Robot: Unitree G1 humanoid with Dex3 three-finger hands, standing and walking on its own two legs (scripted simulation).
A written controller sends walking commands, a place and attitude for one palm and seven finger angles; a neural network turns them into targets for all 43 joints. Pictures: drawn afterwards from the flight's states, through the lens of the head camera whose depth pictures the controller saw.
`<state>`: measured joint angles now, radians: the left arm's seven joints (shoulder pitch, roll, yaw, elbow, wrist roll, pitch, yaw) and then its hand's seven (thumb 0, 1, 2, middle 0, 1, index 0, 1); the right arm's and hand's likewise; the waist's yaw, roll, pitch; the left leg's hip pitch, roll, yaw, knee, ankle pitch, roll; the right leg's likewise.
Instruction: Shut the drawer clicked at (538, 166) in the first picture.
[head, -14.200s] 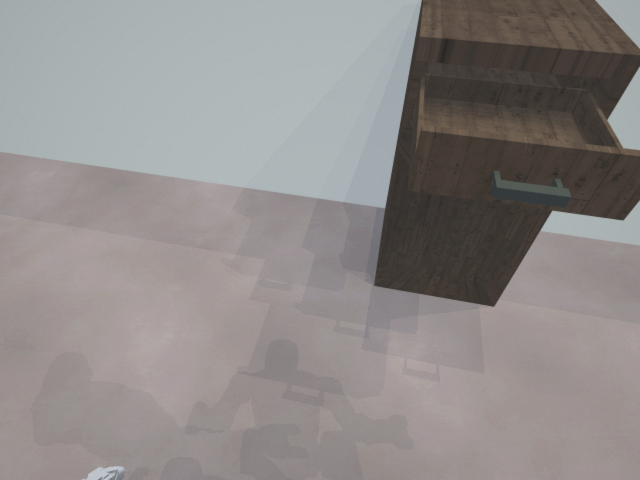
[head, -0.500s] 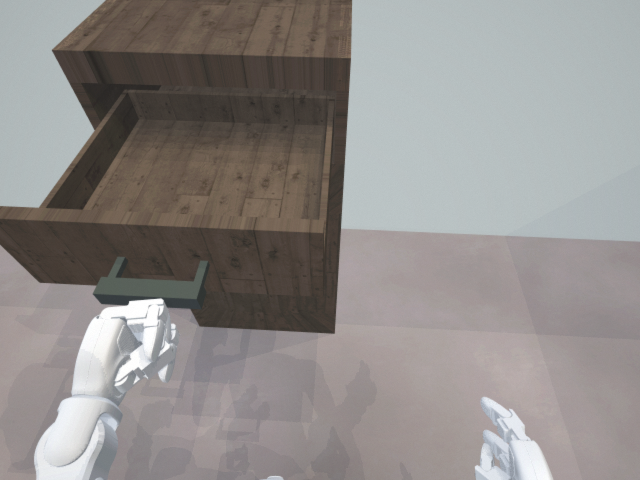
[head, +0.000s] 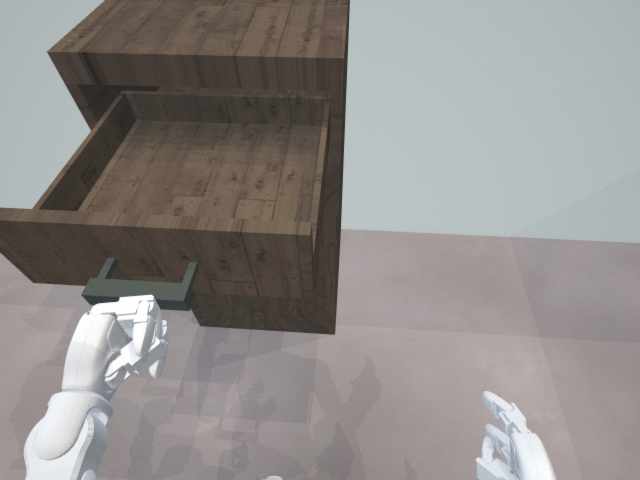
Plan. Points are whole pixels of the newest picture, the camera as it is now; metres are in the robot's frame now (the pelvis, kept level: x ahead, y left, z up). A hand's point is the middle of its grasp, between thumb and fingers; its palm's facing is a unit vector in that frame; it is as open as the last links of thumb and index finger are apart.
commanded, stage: push the drawer shut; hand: left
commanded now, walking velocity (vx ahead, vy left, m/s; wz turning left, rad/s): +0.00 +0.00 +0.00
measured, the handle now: (145, 280) +0.34 +0.24 +0.07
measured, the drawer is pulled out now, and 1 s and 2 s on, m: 0.30 0.19 0.07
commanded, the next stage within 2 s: none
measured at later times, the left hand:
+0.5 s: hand (168, 312) +0.30 +0.20 +0.07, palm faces -0.02 -1.00 -0.06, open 3.1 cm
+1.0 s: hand (184, 267) +0.36 +0.19 +0.07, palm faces -0.02 -1.00 -0.05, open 3.1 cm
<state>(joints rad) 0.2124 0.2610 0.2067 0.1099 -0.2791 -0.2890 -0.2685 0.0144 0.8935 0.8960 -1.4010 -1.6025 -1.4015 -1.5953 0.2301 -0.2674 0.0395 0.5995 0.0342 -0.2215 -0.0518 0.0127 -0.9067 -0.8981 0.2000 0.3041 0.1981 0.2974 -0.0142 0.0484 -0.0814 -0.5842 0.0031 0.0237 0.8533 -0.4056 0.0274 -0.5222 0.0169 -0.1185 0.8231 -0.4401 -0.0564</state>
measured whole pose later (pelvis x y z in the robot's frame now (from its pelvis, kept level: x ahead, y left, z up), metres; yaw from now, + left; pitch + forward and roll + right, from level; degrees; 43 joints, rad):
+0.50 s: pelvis -0.01 +0.00 +0.00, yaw +0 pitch +7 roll -1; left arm -0.07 0.30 0.22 0.40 -0.27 -0.31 -0.30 0.00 0.84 0.95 -1.40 -1.60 -1.40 -1.60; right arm 0.23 -0.27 0.04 0.65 0.04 -0.19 -0.06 0.01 -0.91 -0.90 0.20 0.30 0.20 0.30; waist -0.02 0.04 -0.06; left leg -0.59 0.00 0.02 0.83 -0.37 0.02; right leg -0.53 0.02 -0.12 0.81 -0.42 -0.06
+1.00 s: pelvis -0.01 +0.01 +0.00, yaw -1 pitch +9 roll -1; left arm -0.35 0.31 0.24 0.67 -0.21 -0.35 -0.25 0.00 0.84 0.94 -1.40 -1.60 -1.40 -1.60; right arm 0.30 -0.28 0.04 0.66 0.04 -0.12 -0.04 0.01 -0.91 -0.90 0.20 0.30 0.20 0.30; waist -0.05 0.03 -0.06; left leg -0.62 0.00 0.04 0.83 -0.37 0.04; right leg -0.57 0.01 -0.10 0.81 -0.40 -0.05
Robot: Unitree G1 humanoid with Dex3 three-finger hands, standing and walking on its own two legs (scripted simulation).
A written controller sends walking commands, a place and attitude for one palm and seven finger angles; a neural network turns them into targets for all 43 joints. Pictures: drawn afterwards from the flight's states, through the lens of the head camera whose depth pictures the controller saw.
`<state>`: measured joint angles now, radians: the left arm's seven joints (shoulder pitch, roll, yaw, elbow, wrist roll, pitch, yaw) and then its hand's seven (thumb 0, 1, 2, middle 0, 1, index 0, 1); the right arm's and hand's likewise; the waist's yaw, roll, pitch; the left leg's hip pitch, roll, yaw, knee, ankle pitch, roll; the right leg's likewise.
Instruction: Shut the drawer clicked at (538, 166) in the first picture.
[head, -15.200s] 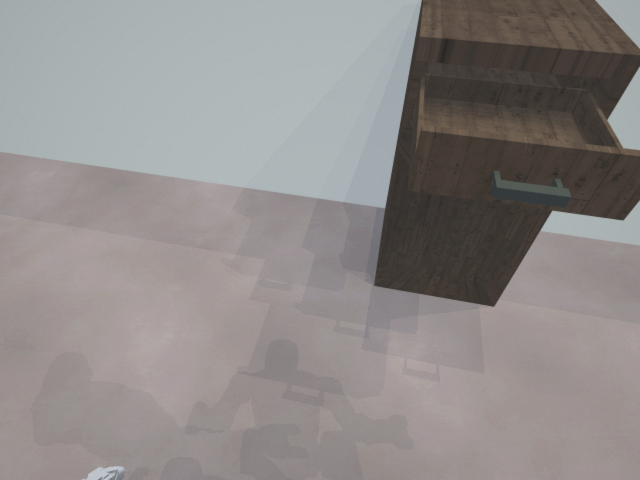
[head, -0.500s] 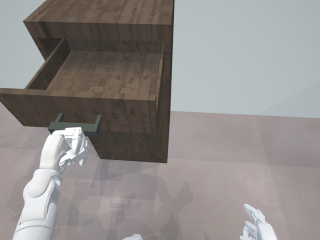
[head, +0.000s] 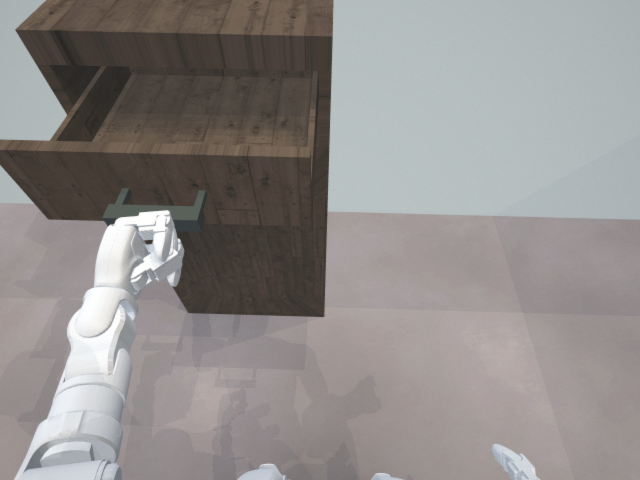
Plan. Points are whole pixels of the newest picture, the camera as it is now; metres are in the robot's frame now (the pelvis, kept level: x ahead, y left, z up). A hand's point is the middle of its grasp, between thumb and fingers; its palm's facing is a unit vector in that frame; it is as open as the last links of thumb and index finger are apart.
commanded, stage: push the drawer shut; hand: left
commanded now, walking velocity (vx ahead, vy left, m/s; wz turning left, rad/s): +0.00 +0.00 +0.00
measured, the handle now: (159, 206) +0.45 +0.23 +0.07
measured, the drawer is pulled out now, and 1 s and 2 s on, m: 0.19 0.07 0.00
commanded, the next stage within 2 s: pull the fist back off the drawer in 1.84 s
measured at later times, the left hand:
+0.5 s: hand (184, 216) +0.44 +0.19 +0.07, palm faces -0.01 -1.00 -0.03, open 3.0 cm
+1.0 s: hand (192, 185) +0.49 +0.19 +0.07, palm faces -0.01 -1.00 -0.03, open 3.1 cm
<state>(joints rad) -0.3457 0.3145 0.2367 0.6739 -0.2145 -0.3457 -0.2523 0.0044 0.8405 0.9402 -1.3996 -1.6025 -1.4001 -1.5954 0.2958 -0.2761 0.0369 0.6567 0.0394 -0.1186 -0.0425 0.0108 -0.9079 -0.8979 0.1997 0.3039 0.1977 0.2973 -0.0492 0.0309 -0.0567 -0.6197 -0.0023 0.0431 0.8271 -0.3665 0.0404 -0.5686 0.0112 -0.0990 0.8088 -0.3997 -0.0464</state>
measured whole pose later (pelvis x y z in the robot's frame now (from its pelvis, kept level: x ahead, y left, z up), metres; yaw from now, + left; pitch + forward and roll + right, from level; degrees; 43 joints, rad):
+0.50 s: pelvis +0.00 +0.00 -0.01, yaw +0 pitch +13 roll -1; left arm -0.64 0.38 0.29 0.98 -0.17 -0.38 -0.26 -0.01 0.80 0.93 -1.40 -1.60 -1.40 -1.60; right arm 0.32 -0.28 0.04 0.67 0.03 -0.06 -0.03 0.01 -0.91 -0.90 0.20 0.30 0.20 0.30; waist -0.09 0.02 -0.07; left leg -0.72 0.00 0.04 0.88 -0.38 0.05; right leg -0.66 0.02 -0.10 0.85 -0.41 -0.04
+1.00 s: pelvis +0.00 +0.00 -0.02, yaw -2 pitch +17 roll -2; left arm -0.84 0.51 0.38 1.17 -0.11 -0.37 -0.28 0.00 0.78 0.91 -1.40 -1.60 -1.40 -1.60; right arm 0.38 -0.28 0.05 0.66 0.01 0.00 -0.01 0.01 -0.91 -0.90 0.20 0.30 0.20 0.30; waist -0.15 0.02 -0.09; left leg -0.84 0.03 0.04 0.95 -0.41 0.04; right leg -0.78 0.04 -0.10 0.89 -0.42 -0.05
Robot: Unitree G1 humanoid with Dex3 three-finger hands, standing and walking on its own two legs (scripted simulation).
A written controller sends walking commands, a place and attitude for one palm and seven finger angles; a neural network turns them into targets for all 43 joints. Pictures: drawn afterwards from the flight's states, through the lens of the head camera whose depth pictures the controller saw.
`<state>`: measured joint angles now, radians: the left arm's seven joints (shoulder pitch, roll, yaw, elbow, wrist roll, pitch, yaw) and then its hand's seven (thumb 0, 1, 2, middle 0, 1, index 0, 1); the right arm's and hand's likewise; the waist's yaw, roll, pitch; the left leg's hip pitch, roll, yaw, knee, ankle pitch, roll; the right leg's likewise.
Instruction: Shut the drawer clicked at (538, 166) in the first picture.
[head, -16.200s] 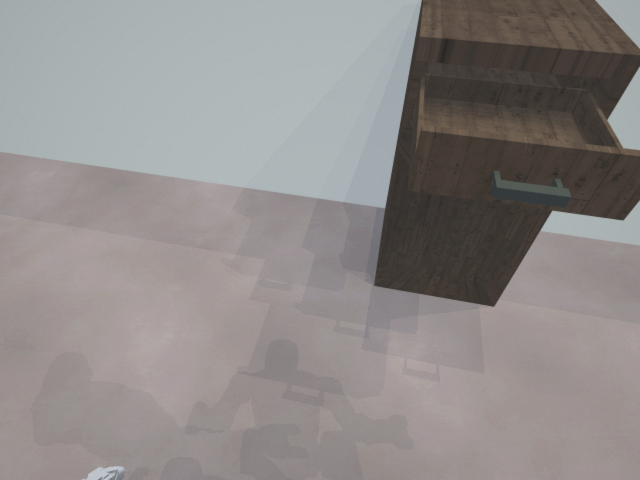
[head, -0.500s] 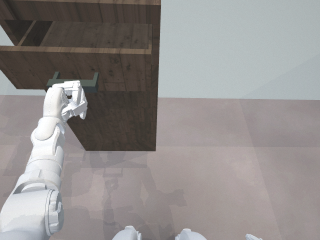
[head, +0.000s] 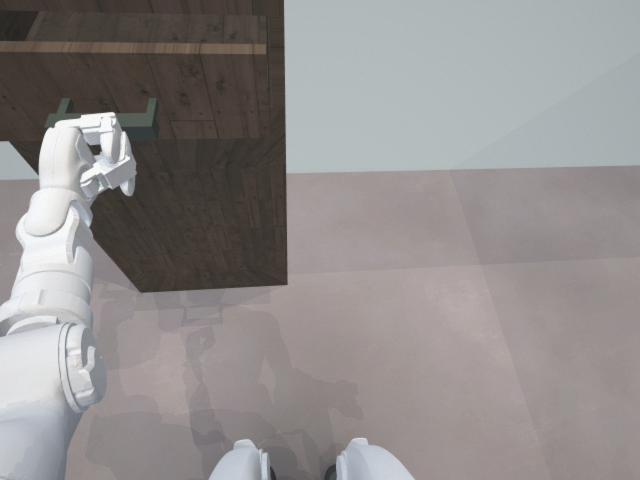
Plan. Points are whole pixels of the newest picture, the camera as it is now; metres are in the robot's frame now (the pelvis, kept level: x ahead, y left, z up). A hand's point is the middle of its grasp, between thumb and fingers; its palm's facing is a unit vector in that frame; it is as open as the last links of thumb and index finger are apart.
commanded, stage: push the drawer shut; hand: left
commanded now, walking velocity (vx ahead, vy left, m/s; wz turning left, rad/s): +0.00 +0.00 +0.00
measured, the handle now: (107, 116) +0.56 +0.24 +0.09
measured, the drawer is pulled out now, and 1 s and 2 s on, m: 0.07 0.00 0.00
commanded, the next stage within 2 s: pull the fist back off the drawer in 0.84 s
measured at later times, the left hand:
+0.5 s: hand (133, 122) +0.55 +0.21 +0.09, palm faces +0.03 -1.00 -0.01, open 3.1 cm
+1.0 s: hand (127, 113) +0.57 +0.22 +0.09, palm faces +0.04 -1.00 -0.03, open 3.3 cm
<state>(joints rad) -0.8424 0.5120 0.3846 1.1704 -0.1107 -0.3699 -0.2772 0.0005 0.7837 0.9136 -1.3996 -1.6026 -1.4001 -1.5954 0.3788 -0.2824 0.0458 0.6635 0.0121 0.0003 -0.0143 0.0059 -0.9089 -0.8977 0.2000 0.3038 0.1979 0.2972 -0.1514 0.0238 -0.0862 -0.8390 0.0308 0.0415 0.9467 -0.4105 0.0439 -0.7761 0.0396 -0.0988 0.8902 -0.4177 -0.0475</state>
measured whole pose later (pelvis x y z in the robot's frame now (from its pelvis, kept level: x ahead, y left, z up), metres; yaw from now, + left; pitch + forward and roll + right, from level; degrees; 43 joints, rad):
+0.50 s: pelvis +0.00 +0.01 -0.01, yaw -1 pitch +22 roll -4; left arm -1.06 0.63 0.43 1.30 -0.03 -0.32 -0.23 0.02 0.76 0.90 -1.40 -1.60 -1.40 -1.60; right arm 0.44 -0.28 0.06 0.65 -0.03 0.03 0.01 0.00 -0.91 -0.90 0.20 0.30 0.20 0.30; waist -0.23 0.04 -0.09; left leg -0.96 0.04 0.04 1.00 -0.43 0.06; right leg -0.88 0.05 -0.10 0.91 -0.42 -0.03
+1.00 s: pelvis -0.01 +0.02 -0.02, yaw +0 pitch +25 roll -6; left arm -1.22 0.68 0.36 1.38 0.00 -0.29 -0.19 0.05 0.63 0.92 -1.40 -1.60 -1.40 -1.60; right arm 0.45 -0.29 0.08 0.68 -0.05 0.01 0.01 0.00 -0.91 -0.90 0.20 0.30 0.20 0.30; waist -0.26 0.05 -0.09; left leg -1.06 0.03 0.00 1.05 -0.42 0.07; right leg -0.95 0.04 -0.14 0.94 -0.41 -0.03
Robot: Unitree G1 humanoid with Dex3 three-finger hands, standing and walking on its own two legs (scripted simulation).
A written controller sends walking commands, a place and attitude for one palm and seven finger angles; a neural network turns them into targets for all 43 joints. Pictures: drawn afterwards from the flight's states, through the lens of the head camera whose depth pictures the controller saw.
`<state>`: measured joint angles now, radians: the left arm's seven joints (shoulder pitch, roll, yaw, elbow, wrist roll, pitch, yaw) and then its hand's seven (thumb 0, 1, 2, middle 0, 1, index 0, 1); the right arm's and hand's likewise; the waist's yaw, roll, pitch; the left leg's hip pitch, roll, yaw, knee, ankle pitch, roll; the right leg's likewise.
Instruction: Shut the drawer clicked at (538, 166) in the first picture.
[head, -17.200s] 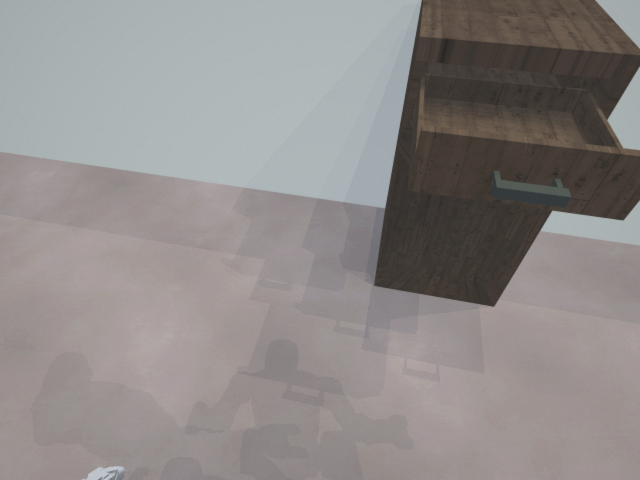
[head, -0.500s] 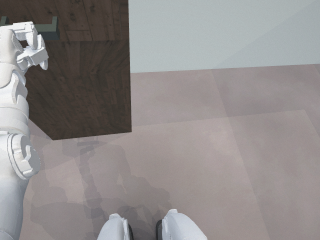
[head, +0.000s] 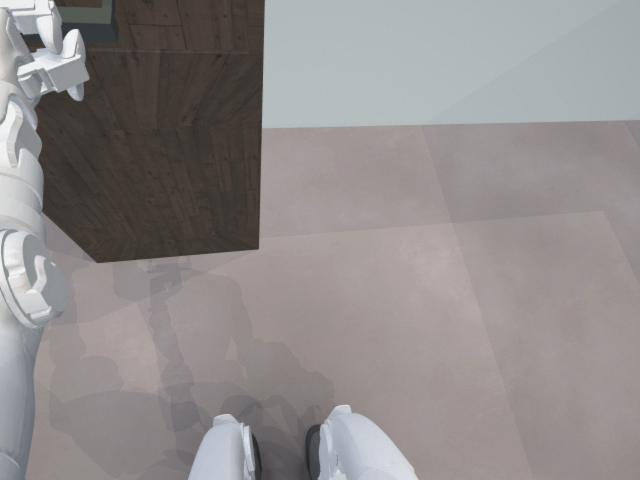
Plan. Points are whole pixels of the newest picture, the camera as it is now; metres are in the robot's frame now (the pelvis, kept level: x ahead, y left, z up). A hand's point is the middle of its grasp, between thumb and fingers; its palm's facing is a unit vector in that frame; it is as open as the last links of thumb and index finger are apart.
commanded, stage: pull the fist back off the drawer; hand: left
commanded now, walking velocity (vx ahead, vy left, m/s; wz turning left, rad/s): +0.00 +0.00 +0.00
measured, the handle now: (54, 11) +0.64 +0.22 +0.11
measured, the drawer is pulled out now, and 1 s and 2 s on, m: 0.00 0.00 0.00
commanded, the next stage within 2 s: draw the hand back to the body in 0.64 s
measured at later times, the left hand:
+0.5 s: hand (88, 67) +0.56 +0.18 +0.11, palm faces +0.04 -1.00 -0.01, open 3.2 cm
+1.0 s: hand (46, 117) +0.48 +0.20 +0.12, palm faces +0.03 -1.00 -0.01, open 3.3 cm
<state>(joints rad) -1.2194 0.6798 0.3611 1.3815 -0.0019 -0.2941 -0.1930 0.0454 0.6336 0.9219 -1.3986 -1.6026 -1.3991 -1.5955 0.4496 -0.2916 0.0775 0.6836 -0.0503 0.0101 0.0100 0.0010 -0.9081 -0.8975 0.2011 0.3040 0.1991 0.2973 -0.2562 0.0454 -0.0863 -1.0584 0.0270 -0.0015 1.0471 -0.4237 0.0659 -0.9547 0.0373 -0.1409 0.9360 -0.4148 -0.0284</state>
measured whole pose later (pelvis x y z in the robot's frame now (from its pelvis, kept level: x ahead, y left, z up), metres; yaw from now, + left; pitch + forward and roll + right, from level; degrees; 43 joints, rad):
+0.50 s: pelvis +0.01 +0.00 +0.01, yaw -2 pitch +23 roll -4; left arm -1.01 0.61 0.44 1.22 -0.04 -0.30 -0.19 0.02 0.84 0.91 -1.40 -1.60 -1.40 -1.60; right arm 0.47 -0.28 0.06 0.63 -0.03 0.06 0.03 0.00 -0.91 -0.90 0.20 0.30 0.20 0.30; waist -0.23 0.04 -0.10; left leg -0.95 0.05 0.05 0.98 -0.43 0.06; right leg -0.88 0.06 -0.09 0.89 -0.40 -0.03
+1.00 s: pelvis +0.05 +0.00 +0.04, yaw -1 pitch +15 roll -3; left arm -0.52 0.40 0.36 0.75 -0.19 -0.26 -0.24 0.01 0.90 0.90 -1.40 -1.60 -1.40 -1.60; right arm 0.35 -0.27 0.02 0.59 0.03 0.08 0.01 0.01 -0.91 -0.90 0.20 0.30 0.20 0.30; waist -0.11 0.04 -0.12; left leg -0.66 0.02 0.07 0.82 -0.43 0.06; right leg -0.60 0.04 -0.06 0.74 -0.41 -0.02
